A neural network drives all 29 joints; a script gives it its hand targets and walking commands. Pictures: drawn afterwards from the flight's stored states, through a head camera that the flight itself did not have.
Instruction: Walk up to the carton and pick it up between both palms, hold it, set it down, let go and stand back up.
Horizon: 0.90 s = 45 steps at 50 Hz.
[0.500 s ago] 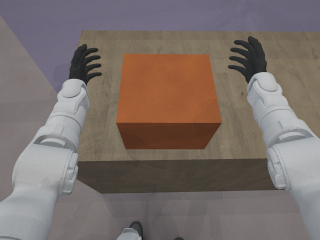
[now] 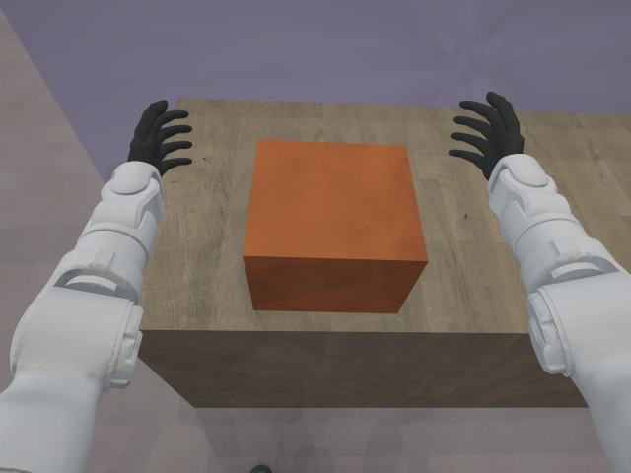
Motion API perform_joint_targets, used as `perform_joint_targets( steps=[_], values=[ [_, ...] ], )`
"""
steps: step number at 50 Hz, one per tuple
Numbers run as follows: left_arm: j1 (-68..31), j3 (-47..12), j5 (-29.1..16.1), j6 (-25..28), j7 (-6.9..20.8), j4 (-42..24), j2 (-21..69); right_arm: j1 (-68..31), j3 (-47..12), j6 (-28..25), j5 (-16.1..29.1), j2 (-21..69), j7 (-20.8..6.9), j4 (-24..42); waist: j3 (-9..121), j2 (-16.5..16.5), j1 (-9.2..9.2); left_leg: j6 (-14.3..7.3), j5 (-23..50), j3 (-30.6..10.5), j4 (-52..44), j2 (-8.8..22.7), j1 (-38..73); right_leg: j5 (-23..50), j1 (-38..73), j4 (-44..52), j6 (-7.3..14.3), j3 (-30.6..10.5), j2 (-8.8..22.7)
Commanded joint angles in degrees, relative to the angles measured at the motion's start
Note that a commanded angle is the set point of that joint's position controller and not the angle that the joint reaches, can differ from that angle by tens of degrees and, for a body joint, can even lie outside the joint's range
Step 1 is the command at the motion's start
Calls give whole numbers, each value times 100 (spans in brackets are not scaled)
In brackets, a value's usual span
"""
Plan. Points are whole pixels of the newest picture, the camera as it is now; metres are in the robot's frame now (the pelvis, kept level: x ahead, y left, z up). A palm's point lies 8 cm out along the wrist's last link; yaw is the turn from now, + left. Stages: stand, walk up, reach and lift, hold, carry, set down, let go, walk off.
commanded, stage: set down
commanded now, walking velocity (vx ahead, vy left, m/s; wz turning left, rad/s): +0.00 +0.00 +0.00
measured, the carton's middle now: (329, 228) +0.48 +0.00 -0.04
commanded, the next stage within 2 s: none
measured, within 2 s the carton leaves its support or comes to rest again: neither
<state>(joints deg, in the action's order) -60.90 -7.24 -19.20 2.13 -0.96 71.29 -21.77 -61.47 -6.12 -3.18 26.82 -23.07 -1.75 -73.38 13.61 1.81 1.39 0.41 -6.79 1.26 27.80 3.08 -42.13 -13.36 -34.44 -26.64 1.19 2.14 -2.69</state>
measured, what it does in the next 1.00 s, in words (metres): stands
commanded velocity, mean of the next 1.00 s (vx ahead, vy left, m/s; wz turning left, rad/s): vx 0.00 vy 0.00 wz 0.00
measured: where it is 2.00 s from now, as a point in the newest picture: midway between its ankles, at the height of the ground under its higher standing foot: outside the picture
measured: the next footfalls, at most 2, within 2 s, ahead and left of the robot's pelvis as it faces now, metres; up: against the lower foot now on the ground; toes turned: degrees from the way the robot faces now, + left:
none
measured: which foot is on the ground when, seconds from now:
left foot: down 0.00-1.00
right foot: down 0.00-1.00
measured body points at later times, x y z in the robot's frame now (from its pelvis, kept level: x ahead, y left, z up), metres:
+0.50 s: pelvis +0.00 -0.01 +0.01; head +0.05 +0.00 +0.45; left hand +0.40 +0.25 +0.07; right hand +0.43 -0.20 +0.07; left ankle +0.05 +0.12 -0.73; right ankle -0.03 -0.11 -0.73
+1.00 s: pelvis +0.00 -0.01 +0.01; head +0.03 +0.01 +0.46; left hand +0.32 +0.24 +0.01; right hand +0.35 -0.20 +0.02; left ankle +0.05 +0.12 -0.73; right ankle -0.03 -0.11 -0.73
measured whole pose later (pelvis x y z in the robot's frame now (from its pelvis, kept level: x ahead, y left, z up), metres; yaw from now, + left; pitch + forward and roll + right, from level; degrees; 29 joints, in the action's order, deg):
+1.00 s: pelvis +0.00 -0.01 +0.01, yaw +1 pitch +8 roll +0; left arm -17.9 0.4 -14.0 15.3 1.1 46.1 -16.6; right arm -19.5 -5.9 -16.0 22.1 -14.1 1.6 -48.4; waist 5.5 2.2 1.4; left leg 1.0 -8.4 1.4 26.9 2.5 -26.5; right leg -16.1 -19.5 -27.5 1.9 2.1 -2.1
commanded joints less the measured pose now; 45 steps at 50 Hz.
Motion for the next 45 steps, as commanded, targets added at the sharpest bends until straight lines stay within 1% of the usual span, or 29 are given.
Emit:
perform_joint_targets(
  steps=[1, 2, 3, 5, 9, 10, 11, 12, 14, 15, 17, 18, 19, 21, 22, 24, 26, 27, 32, 33, 34, 35, 37, 38, 39, 40, 41, 44, 45],
  values=[
    [-2507, 364, 179, 287, -38, -1403, -877, -2290, 273, -386, -62, -1231, 37, 1308, 4171, -530, 105, 229, 2329, -65, 455, -154, 3937, 2187, 333, 252, -351, 169, -86],
    [-2286, 432, 187, 264, -29, -1232, -855, -2133, 161, -368, -5, -1151, 24, 1201, 3804, -319, 166, 175, 2177, -105, 408, -140, 3941, 2097, 343, 247, -369, 166, -69],
    [-2230, 476, 215, 287, -35, -1531, -876, -2038, 132, -378, 43, -1163, 36, 1316, 3857, -308, 221, 161, 2244, -66, 373, -131, 3881, 2128, 472, 266, -376, 127, -57],
    [-1788, 623, 266, 318, -12, -1501, -875, -1769, 65, -454, 17, -1104, 54, 1479, 3897, -104, 237, 114, 2257, -94, 355, -146, 3825, 2279, 712, 231, -433, 97, -59],
    [-1584, 836, 423, 521, -53, -2508, -876, -1390, 308, -617, -105, -1041, 120, 2208, 4279, -612, 201, 201, 2476, 32, 484, -168, 4111, 2334, 589, 216, -395, 57, -78],
    [-1497, 805, 392, 489, -48, -2663, -869, -1255, 424, -596, -199, -1040, 130, 2171, 4182, -566, 118, 202, 2384, 11, 426, -148, 4152, 2176, 570, 270, -360, 99, -82],
    [-1470, 910, 432, 467, -66, -2780, -891, -1259, 376, -592, -164, -1050, 125, 2278, 4222, -616, 200, 229, 2374, 23, 406, -142, 4177, 2086, 556, 289, -311, 65, -66],
    [-1223, 816, 369, 403, -39, -2648, -809, -1081, 286, -554, -115, -971, 130, 2179, 3884, -382, 167, 170, 2245, -45, 359, -150, 4190, 2032, 578, 307, -325, 65, -63],
    [-823, 925, 422, 350, -7, -2653, -749, -834, 315, -566, -221, -954, 141, 2285, 3752, -329, 230, 149, 2325, 15, 366, -188, 4142, 2116, 748, 314, -353, 46, -89],
    [-478, 866, 415, 338, 53, -2574, -716, -587, 227, -578, -200, -877, 159, 2337, 3475, -196, 152, 104, 2196, -36, 294, -194, 4038, 2156, 877, 360, -383, -6, -43],
    [-788, 847, 319, 439, 116, -2661, -790, -885, 324, -637, -338, -853, 234, 2762, 3413, -52, 117, 26, 1978, 43, 251, -219, 3654, 2083, 990, 296, -425, -29, -31],
    [-740, 864, 264, 503, 117, -2763, -811, -766, 403, -643, -383, -789, 263, 2786, 3548, -129, 55, 48, 1825, -8, 240, -235, 3645, 2030, 1047, 273, -435, -33, 16],
    [-480, 874, 249, 565, 135, -2742, -823, -567, 321, -663, -355, -712, 262, 2901, 3312, 7, 169, 26, 1883, 25, 253, -230, 3550, 2144, 1180, 247, -445, -87, 19],
    [-165, 977, 373, 654, 110, -2955, -783, -145, 310, -726, -278, -673, 259, 2725, 3364, -146, 164, 63, 2200, -32, 268, -212, 3862, 2262, 1191, 253, -415, -73, 11],
    [40, 960, 422, 674, 135, -3053, -720, 118, 363, -752, -256, -676, 252, 2574, 3208, -322, 69, 108, 2186, -35, 290, -189, 3974, 2094, 1106, 292, -369, -84, -1],
    [451, 1083, 509, 640, 241, -2644, -649, 377, 182, -768, -293, -554, 314, 2444, 2689, 17, 45, 9, 2156, -86, 240, -257, 3831, 2174, 1305, 366, -393, -152, 38],
    [875, 1211, 643, 686, 347, -2696, -638, 695, 84, -860, -331, -378, 398, 2629, 2416, 125, 75, -60, 2014, -41, 148, -325, 3499, 2520, 1611, 337, -480, -244, 104],
    [847, 1224, 613, 744, 367, -2816, -641, 641, 122, -948, -292, -378, 443, 2954, 2610, 85, 126, -45, 1950, -27, 68, -301, 3441, 2453, 1812, 337, -493, -207, 120],
    [1111, 1175, 651, 951, 248, -3416, -663, 1153, 302, -1125, -279, -306, 391, 3100, 2170, -465, 81, 43, 1870, -41, 104, -277, 3935, 1434, 1203, 505, -336, -165, 90],
    [1118, 1148, 571, 956, 237, -3329, -670, 1110, 383, -1116, -297, -318, 380, 3096, 1960, -358, 60, 14, 1618, -64, 103, -259, 3826, 1158, 1064, 539, -318, -153, 76],
    [920, 1073, 514, 970, 199, -3380, -606, 1054, 462, -1097, -369, -339, 379, 3100, 1867, -493, -13, 23, 1422, -57, 67, -267, 3816, 889, 959, 549, -293, -131, 70],
    [1140, 1027, 454, 1023, 154, -3559, -552, 1212, 406, -1122, -332, -351, 348, 3319, 1994, -468, 51, 40, 1488, -103, 69, -243, 3995, 776, 846, 567, -266, -92, 64],
    [1232, 932, 445, 1091, 114, -3699, -523, 1364, 416, -1171, -413, -323, 297, 3366, 2049, -505, -47, 95, 1523, -138, 124, -210, 4199, 731, 749, 583, -239, -134, 79],
    [1512, 968, 462, 1103, 129, -3583, -439, 1563, 394, -1174, -421, -202, 280, 3337, 1845, -268, 6, 57, 1357, -127, 98, -238, 4083, 679, 859, 599, -260, -127, 84],
    [1603, 935, 450, 1121, 140, -3394, -497, 1541, 399, -1182, -472, -232, 302, 3378, 1782, -317, 45, 31, 1255, -60, 104, -247, 3981, 628, 832, 611, -281, -149, 84],
    [1638, 933, 480, 1150, 157, -3289, -454, 1585, 510, -1202, -556, -171, 307, 3310, 1584, -251, -58, 7, 1086, -68, 66, -289, 3856, 532, 901, 606, -268, -173, 115],
    [1576, 914, 366, 1266, 148, -3489, -509, 1527, 437, -1245, -491, -106, 282, 3474, 1819, -194, 38, -25, 1059, -100, 50, -250, 3807, 539, 907, 563, -265, -181, 111],
    [2149, 817, 409, 1418, 123, -3515, -346, 2246, 386, -1350, -494, 23, 277, 3244, 1552, -288, -35, 32, 1384, -170, 86, -242, 3974, 712, 965, 536, -233, -231, 159],
    [2310, 960, 430, 1486, 143, -3551, -418, 2259, 347, -1435, -482, -12, 300, 3507, 1700, -154, 19, 21, 1420, -134, 157, -280, 4044, 831, 1064, 525, -266, -228, 139]
  ],
)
